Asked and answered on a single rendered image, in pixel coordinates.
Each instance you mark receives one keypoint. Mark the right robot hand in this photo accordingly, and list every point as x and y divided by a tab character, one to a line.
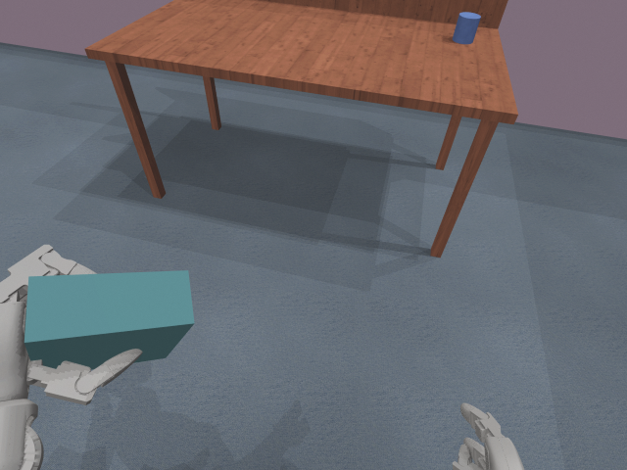
498	452

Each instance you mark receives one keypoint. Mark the left robot hand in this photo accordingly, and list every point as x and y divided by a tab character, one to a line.
70	381

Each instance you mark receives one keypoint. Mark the sponge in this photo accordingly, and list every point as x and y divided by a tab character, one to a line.
90	318

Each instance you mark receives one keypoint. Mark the table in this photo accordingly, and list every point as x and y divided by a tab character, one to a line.
392	52

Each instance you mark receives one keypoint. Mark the left robot forearm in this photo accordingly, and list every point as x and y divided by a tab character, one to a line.
20	447

